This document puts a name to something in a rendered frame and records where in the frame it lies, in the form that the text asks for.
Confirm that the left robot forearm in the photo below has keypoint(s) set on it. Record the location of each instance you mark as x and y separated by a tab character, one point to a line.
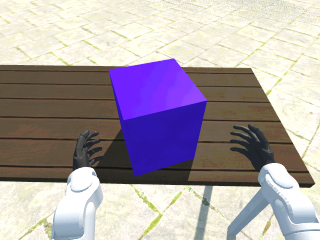
75	215

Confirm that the robot right hand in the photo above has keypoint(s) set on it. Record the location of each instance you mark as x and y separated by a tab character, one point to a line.
258	148

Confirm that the right robot forearm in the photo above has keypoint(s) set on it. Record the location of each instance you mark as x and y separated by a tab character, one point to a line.
294	212

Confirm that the carton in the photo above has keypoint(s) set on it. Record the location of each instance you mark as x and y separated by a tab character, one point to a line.
160	111

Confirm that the table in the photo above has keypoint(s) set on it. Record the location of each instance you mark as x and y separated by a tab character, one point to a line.
45	108

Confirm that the robot left hand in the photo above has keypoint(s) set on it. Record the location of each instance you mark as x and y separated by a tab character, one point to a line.
82	155

